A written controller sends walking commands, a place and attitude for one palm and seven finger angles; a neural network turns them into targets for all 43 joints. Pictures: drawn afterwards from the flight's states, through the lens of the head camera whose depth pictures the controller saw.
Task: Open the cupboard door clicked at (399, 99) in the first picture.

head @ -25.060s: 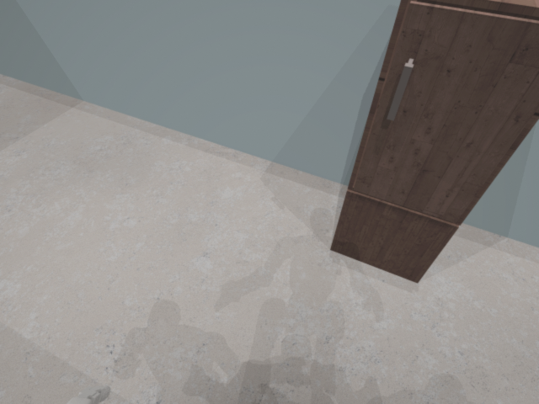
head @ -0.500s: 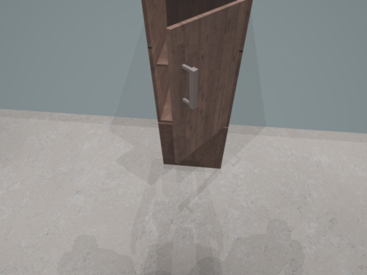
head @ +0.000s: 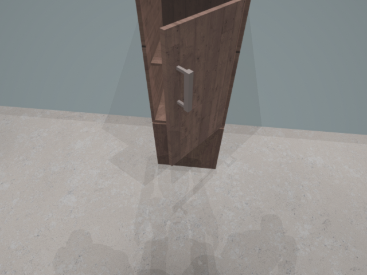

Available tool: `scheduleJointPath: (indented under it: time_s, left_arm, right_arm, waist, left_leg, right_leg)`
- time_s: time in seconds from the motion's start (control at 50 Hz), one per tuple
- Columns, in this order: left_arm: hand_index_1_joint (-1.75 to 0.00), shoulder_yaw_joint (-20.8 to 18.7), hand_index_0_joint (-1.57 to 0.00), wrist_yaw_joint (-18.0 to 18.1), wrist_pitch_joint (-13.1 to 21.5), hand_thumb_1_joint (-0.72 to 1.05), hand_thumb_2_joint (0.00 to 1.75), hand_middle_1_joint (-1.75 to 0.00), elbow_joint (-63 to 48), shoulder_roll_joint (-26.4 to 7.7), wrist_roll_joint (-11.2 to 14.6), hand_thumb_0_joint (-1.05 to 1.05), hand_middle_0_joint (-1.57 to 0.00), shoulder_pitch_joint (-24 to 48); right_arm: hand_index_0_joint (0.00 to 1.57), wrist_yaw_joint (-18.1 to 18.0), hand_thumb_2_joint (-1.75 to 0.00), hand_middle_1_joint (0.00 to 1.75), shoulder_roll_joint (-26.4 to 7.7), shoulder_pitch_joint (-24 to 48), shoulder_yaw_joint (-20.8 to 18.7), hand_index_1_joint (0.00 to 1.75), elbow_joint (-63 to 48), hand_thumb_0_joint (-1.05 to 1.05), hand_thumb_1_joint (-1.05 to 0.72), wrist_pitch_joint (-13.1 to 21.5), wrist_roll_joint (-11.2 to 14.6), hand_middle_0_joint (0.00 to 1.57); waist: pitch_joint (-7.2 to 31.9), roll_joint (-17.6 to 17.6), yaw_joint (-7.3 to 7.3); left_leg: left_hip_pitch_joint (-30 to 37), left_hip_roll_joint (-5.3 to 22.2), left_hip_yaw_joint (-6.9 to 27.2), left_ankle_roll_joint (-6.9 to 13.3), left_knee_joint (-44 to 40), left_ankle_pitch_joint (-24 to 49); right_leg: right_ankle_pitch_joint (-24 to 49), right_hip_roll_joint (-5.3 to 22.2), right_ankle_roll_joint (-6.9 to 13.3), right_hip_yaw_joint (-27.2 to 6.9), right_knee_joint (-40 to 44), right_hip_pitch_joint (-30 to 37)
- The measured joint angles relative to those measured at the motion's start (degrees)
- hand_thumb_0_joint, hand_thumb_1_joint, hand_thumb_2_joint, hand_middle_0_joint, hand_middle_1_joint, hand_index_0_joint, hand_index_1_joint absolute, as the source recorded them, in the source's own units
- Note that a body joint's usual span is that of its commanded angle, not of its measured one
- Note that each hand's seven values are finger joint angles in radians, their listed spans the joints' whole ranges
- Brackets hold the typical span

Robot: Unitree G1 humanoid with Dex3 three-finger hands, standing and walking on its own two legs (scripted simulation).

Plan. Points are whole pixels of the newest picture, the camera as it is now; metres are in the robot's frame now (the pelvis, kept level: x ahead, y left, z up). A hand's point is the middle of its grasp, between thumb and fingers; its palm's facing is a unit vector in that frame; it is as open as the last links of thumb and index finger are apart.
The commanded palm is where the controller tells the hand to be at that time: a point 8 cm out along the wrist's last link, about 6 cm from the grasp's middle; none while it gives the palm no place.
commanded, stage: look to check the result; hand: left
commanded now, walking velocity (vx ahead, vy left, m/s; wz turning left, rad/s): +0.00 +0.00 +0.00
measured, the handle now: (183, 89) +0.62 +0.03 +0.06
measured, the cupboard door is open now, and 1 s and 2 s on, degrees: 51 51 51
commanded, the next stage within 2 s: walk to a spot facing it in 0.46 s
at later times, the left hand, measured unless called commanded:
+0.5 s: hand out of the picture +0.01 +0.15 -0.18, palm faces +0.05 -0.98 -0.18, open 7.4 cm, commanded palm none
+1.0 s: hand out of the picture +0.07 +0.19 -0.18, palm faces -0.10 -0.97 -0.22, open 7.4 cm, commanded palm none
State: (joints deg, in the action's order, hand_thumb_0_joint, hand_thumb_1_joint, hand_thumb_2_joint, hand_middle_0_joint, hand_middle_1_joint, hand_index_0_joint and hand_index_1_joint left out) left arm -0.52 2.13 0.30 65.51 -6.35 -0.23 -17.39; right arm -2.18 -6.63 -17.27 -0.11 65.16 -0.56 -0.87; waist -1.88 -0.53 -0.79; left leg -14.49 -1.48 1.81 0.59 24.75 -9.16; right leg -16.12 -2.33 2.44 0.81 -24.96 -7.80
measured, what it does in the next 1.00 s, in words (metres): stands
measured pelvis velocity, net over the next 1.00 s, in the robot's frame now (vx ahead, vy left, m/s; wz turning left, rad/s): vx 0.02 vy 0.00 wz -0.19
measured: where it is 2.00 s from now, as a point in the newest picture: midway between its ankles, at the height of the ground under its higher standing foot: outside the picture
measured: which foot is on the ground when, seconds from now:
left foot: down 0.00-1.00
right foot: down 0.00-0.92, up 0.94-1.00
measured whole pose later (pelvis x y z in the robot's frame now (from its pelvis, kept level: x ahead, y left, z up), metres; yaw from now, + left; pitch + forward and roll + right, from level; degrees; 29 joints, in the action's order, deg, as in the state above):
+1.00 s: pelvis +0.02 +0.00 -0.01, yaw -11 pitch +0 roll +0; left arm -5.0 0.3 -3.5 59.6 -11.5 -0.9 -13.1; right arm -3.4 -9.5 -11.6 -2.8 58.3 -0.8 -1.4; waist -5.7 1.2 0.8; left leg -14.8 3.2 -7.7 0.6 30.9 -16.0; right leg -27.8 -3.5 1.1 -2.2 -49.0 -18.5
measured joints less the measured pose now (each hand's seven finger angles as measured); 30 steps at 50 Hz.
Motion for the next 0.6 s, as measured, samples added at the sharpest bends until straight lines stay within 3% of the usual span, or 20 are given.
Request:
scheduleJointPath:
  time_s: [0.6]
  left_arm:
    - [-0.30,0.2,-0.20,0.2,0.4,0.91,0.90,-0.30,-0.2,-0.7,0.2,0.01,-0.20,0.3]
  right_arm:
    - [0.19,-0.4,-0.90,0.30,-1.2,2.6,0.2,0.30,0.8,0.01,-0.92,0.1,0.2,0.20]
  waist:
    - [-0.6,0.8,0.55]
  left_leg:
    - [3.1,0.7,0.2,-1.0,-0.8,-2.3]
  right_leg:
    - [-1.2,-0.7,0.9,-0.1,2.7,3.9]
